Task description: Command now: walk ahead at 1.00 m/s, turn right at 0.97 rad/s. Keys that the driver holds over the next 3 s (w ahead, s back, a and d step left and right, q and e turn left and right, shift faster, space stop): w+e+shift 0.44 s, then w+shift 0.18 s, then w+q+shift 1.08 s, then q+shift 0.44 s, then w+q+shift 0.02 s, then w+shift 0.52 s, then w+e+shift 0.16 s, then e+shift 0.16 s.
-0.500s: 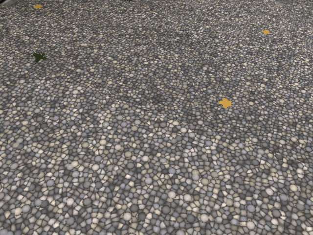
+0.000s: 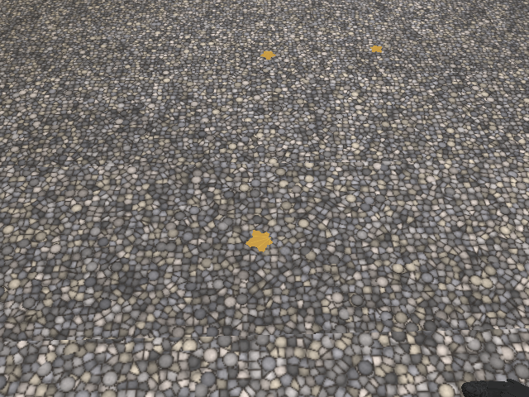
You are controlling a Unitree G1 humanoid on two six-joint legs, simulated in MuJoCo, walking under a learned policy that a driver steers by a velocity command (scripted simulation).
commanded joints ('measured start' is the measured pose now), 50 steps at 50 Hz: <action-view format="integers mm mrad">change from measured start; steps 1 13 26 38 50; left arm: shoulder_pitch -129 -407 -68 158 -259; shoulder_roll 34 -32 62 71 88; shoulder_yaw -13 -59 5 -19 -68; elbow -149 -296 -98 65 -64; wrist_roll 32 21 4 46 60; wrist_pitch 4 57 -19 -63 -106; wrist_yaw -27 -96 3 49 37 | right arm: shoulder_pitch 208 325 224 -108 467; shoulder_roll -109 -164 -145 -107 -172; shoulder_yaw -53 -62 -57 -65 -123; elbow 15 174 35 -17 270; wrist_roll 1 22 -15 31 26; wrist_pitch -5 -50 37 24 13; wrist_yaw -7 12 7 83 13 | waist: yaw -125 -70 -119 35 -167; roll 74 82 112 3 -36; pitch -91 119 -28 123 -119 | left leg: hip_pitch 475 390 -80 -199 802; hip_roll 313 195 112 53 318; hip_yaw -429 268 -75 -41 -770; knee -345 -446 479 4 -284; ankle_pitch -265 627 -312 565 50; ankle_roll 152 46 -35 108 441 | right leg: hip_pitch -503 -371 36 138 -804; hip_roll -157 -136 -231 -190 -182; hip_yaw -24 -276 346 89 41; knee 128 -392 -911 -698 369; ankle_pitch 76 355 290 199 -2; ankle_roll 17 -46 -264 -103 80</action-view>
